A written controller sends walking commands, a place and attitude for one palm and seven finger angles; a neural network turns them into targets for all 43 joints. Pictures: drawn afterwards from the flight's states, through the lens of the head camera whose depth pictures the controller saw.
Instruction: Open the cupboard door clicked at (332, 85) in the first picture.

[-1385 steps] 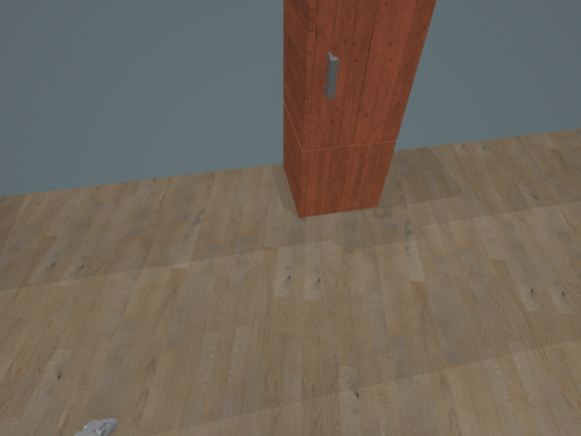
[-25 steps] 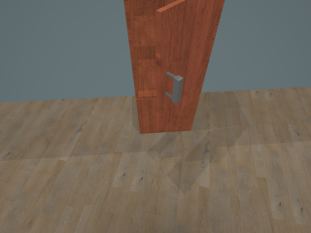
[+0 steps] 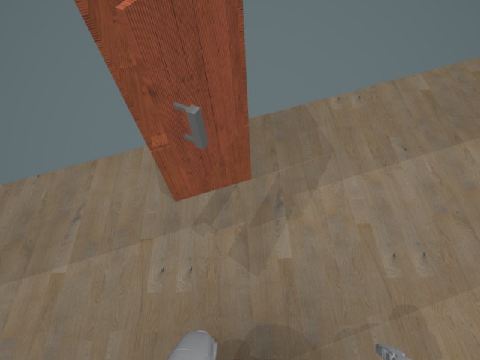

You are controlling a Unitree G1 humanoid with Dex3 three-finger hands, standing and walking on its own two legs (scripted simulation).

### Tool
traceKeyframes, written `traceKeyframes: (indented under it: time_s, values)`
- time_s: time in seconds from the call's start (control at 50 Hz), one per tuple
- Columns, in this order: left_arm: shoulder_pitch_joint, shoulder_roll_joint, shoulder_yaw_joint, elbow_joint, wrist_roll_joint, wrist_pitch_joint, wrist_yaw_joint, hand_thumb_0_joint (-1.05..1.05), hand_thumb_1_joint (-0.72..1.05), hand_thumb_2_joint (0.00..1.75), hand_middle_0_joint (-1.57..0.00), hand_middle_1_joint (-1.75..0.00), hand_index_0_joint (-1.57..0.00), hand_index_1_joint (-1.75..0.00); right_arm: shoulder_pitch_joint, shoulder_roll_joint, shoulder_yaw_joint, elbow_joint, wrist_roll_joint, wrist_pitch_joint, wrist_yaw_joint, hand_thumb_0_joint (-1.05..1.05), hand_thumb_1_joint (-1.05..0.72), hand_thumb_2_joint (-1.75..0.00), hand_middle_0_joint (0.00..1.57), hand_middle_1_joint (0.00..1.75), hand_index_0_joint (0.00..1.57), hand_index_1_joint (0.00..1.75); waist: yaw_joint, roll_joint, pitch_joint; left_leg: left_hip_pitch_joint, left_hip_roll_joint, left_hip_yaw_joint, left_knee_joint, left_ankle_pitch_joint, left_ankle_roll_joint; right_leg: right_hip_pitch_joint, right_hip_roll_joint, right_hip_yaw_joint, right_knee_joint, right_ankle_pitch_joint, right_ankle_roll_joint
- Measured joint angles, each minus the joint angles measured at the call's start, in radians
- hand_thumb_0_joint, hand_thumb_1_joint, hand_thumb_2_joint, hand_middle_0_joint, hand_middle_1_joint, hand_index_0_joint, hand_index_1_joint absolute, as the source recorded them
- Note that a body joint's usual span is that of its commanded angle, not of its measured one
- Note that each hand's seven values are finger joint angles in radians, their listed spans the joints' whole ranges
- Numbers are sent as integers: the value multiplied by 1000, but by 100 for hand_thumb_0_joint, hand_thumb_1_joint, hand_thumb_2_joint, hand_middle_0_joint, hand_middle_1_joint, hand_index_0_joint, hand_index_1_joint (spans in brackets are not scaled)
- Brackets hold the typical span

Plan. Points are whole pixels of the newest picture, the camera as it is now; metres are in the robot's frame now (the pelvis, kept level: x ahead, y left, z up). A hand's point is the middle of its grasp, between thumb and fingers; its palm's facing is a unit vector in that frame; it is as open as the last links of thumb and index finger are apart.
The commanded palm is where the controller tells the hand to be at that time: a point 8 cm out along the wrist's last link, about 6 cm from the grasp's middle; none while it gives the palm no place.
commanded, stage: walk to a spot facing it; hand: left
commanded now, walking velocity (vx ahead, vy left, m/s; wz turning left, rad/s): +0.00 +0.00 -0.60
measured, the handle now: (190, 125) +0.62 +0.19 -0.05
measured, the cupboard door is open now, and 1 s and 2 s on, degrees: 43 43 43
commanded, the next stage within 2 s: none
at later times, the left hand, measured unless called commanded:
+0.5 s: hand (118, 339) +0.15 +0.27 -0.18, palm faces -0.22 -0.95 -0.24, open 7.4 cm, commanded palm none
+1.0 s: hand (190, 306) +0.22 +0.14 -0.17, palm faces -0.59 -0.78 -0.22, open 7.4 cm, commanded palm none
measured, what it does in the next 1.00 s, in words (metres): steps on the spot, turning right: left foot, then right foot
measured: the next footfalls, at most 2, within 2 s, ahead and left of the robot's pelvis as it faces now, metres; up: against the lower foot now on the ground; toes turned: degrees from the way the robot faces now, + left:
left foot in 0.32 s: +0.07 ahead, +0.17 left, +0.00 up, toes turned -14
right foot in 0.74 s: -0.01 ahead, -0.08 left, +0.00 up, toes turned -31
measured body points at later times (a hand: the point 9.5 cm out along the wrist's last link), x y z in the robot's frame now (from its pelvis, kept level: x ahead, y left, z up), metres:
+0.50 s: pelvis +0.02 +0.07 +0.00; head +0.09 +0.09 +0.44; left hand +0.16 +0.32 -0.16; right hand +0.03 -0.20 -0.13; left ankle +0.04 +0.18 -0.75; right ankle -0.03 -0.07 -0.66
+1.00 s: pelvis +0.04 +0.03 -0.01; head +0.08 +0.00 +0.44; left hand +0.25 +0.18 -0.15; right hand -0.07 -0.22 -0.15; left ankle +0.13 +0.14 -0.70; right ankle -0.04 -0.06 -0.75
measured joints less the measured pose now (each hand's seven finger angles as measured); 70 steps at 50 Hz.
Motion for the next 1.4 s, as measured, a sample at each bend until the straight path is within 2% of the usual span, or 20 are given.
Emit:
traceKeyframes:
  time_s: [0.2,0.26,0.3,0.32,0.38,0.44,0.48,0.54,0.62,0.68,0.74,0.8,0.88,1.0,1.1,1.12,1.18,1.26,1.32,1.4]
  values:
    - [13,24,9,-25,11,3,-2,0,90,89,-21,-30,-20,-30,-44,30,11,-39,8,-8,5,1,-91,-90,20,30,20,30,27,-29,-25,36,-42,-7,-170,-47,10,-2,39,107,7,2,22]
    - [12,41,13,-29,13,9,-1,0,90,89,-21,-30,-20,-30,-42,43,16,-55,15,-19,7,1,-91,-90,20,30,20,30,27,-46,-32,83,-60,-11,-303,-42,21,-15,49,145,25,-5,41]
    - [12,54,16,-30,8,16,-2,0,90,89,-21,-30,-20,-30,-26,47,22,-67,17,-34,6,1,-91,-90,20,30,20,30,15,-50,-42,146,-60,-12,-457,27,30,-33,61,160,60,-25,58]
    - [17,55,17,-36,4,18,-4,0,90,89,-21,-30,-20,-30,-9,38,26,-78,15,-44,6,1,-91,-90,20,30,20,30,7,-30,-57,181,-39,-27,-546,60,47,-59,78,145,100,-55,65]
    - [-27,88,27,-36,5,26,-18,0,90,89,-20,-30,-20,-30,21,49,36,-76,-6,-50,-1,1,-91,-90,20,30,20,30,8,-59,-28,191,-42,10,-529,86,77,-170,25,29,382,-266,111]
    - [-54,112,38,-49,13,23,-33,0,91,89,-20,-30,-20,-30,71,54,51,-73,-18,-48,-4,1,-91,-90,20,30,20,30,8,-59,-18,224,-14,41,-566,86,81,-258,-27,-62,618,-275,140]
    - [-67,119,38,-58,11,25,-40,0,91,89,-20,-30,-20,-30,102,53,55,-66,-20,-49,-6,1,-90,-90,20,30,20,30,5,-49,-12,243,7,60,-589,93,81,-283,-62,-94,683,-259,151]
    - [-83,125,34,-65,8,30,-46,0,91,90,-20,-30,-20,-30,140,49,54,-55,-20,-52,-6,1,-90,-90,20,30,20,30,-6,-38,-6,265,33,101,-603,90,78,-279,-106,-125,661,-237,159]
    - [-116,118,22,-63,6,40,-54,0,91,90,-20,-30,-20,-30,182,37,48,-39,-21,-51,1,1,-90,-90,20,30,21,30,-29,-29,2,278,57,159,-585,66,69,-222,-138,-162,515,-230,151]
    - [-143,105,10,-63,4,38,-59,0,91,90,-20,-30,-20,-30,207,22,40,-26,-22,-48,6,1,-90,-90,20,30,20,30,-51,-15,5,276,76,200,-546,34,55,-149,-134,-190,374,-234,132]
    - [-154,99,-5,-81,4,17,-60,0,91,90,-20,-30,-20,-30,242,5,30,-19,-12,-42,12,1,-90,-90,20,30,20,30,-65,-15,-8,238,89,235,-435,-20,32,-33,-130,-200,155,-88,92]
    - [-165,68,-13,-82,1,-7,-36,0,91,90,-20,-30,-20,-30,204,-22,18,4,0,-10,8,1,-91,-90,20,30,20,30,-72,20,18,121,78,142,-125,-169,15,-44,-97,-171,191,-142,70]
    - [-136,46,-16,-84,0,-2,-17,0,91,89,-20,-30,-20,-30,164,-13,13,-2,-5,-1,19,1,-91,-90,20,30,20,30,-73,4,18,20,58,105,26,-102,-7,-5,-82,-121,124,-104,69]
    - [-63,29,-21,-58,10,-10,-34,0,90,89,-20,-30,-20,-30,130,13,7,-32,-10,-22,47,1,-91,-90,20,30,20,30,-49,-26,-26,22,35,96,-150,-39,-8,34,-71,-42,53,-85,62]
    - [0,34,-7,-35,10,-10,-45,0,90,89,-21,-30,-20,-30,123,26,14,-56,-8,-68,46,1,-91,-90,20,30,20,30,-23,-44,-60,152,-5,110,-451,-3,9,28,-59,21,97,-138,82]
    - [13,35,-3,-32,7,-7,-46,0,90,89,-21,-30,-20,-30,128,24,17,-62,-10,-84,41,1,-91,-90,20,30,20,30,-25,-39,-71,173,-3,112,-504,26,31,4,-51,22,153,-193,73]
    - [9,54,14,-4,10,9,-53,1,90,89,-20,-30,-20,-30,152,45,33,-63,-26,-113,28,1,-91,-90,20,30,20,30,-30,-56,-67,199,5,155,-481,28,90,-125,-69,-50,485,-286,75]
    - [-29,77,27,-4,20,2,-71,1,91,89,-20,-30,-20,-30,230,72,51,-38,-26,-126,17,1,-91,-90,20,30,20,30,-32,-62,-59,306,24,195,-603,40,84,-283,-121,-143,748,-146,90]
    - [-70,78,25,-19,17,-1,-74,1,91,90,-20,-30,-20,-30,285,86,62,0,-22,-134,8,1,-91,-90,20,30,20,30,-32,-56,-43,374,38,230,-672,42,77,-367,-140,-171,783,-79,91]
    - [-131,64,13,-27,15,4,-78,1,91,90,-20,-30,-19,-30,354,97,68,48,-22,-133,4,1,-91,-90,20,30,20,30,-49,-45,-25,455,45,281,-720,12,65,-407,-151,-213,658,-6,85]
